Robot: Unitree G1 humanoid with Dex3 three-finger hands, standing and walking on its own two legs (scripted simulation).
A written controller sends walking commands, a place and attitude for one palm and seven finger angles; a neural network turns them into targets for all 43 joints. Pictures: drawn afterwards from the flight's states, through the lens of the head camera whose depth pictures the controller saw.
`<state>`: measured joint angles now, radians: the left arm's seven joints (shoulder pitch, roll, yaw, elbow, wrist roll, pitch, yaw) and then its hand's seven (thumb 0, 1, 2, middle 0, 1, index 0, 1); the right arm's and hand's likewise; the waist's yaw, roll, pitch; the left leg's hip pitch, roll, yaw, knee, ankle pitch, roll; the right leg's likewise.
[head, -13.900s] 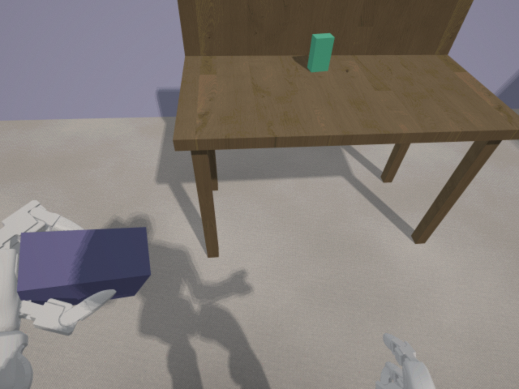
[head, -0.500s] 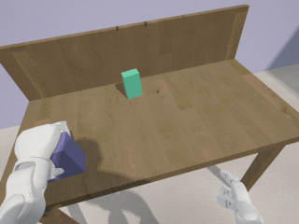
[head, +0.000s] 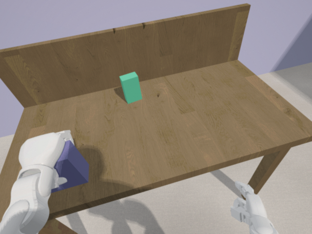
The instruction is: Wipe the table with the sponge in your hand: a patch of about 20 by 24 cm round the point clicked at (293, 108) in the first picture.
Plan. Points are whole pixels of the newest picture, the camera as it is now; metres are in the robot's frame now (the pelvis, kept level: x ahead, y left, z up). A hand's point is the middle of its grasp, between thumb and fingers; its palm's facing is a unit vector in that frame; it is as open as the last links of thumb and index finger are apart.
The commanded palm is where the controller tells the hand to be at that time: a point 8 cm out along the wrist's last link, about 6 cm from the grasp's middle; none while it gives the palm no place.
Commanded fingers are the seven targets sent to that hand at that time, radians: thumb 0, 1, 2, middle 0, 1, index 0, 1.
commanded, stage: move the sponge above the wiping area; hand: left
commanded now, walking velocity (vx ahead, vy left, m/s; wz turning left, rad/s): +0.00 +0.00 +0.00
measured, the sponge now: (63, 171) +0.23 +0.30 +0.05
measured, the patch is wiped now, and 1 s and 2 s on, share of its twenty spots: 0.00 0.00 0.00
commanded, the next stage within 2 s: lower the sponge onto the table in 1.80 s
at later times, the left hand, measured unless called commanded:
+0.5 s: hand (58, 160) +0.24 +0.30 +0.08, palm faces +0.01 -0.07 -1.00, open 9.6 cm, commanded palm +0.22 +0.29 +0.14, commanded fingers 0.00 0.10 1.30 -1.20 -1.60 -1.20 -1.60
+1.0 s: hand (67, 160) +0.25 +0.29 +0.06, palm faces -0.02 -0.09 -1.00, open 9.6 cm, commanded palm +0.23 +0.28 +0.12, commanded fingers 0.00 0.10 1.30 -1.20 -1.60 -1.20 -1.60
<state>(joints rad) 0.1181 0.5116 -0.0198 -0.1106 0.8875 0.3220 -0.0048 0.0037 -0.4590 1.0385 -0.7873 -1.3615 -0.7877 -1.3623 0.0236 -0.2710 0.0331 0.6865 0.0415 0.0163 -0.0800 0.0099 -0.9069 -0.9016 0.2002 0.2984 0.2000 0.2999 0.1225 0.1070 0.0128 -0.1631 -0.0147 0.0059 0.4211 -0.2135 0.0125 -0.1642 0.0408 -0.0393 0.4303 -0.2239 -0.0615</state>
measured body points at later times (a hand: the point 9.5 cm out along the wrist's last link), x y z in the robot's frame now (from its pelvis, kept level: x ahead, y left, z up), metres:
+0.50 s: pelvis +0.01 +0.01 +0.00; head +0.00 -0.03 +0.45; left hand +0.24 +0.30 +0.13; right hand +0.25 -0.20 -0.09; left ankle +0.01 +0.11 -0.74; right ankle +0.01 -0.08 -0.74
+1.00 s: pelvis +0.01 +0.01 +0.00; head +0.01 -0.03 +0.45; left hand +0.25 +0.29 +0.11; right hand +0.26 -0.19 -0.09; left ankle +0.01 +0.11 -0.74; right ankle +0.01 -0.08 -0.74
